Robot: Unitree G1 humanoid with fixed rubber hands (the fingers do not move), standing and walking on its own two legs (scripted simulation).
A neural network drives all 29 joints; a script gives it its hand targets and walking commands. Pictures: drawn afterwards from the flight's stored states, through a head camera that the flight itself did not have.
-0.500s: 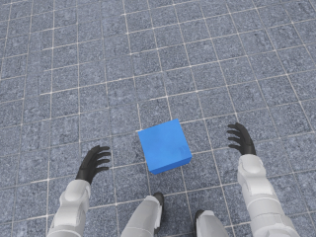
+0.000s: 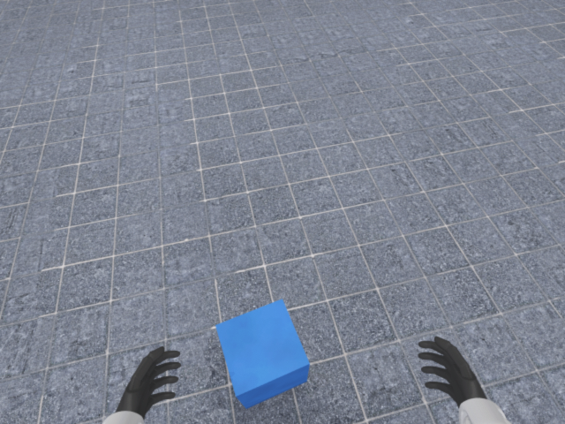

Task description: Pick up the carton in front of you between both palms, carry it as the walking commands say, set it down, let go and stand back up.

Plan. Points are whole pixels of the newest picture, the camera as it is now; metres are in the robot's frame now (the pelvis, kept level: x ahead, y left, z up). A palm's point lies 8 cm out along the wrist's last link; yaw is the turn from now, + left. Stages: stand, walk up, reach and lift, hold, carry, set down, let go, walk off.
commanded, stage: let go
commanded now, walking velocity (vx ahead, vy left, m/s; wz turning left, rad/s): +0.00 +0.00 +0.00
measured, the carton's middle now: (263, 355) +0.37 +0.10 -0.65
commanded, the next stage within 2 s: stand in 0.42 s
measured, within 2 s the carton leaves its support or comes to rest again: neither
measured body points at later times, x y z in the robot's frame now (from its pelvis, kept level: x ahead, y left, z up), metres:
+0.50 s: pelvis -0.03 +0.02 -0.01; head -0.02 +0.04 +0.44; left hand +0.15 +0.27 -0.09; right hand +0.13 -0.23 -0.09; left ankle +0.00 +0.14 -0.74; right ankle -0.07 -0.11 -0.74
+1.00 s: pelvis +0.00 +0.04 -0.01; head +0.01 +0.07 +0.44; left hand +0.14 +0.32 -0.12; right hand +0.12 -0.26 -0.10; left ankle +0.00 +0.14 -0.74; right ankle -0.07 -0.11 -0.74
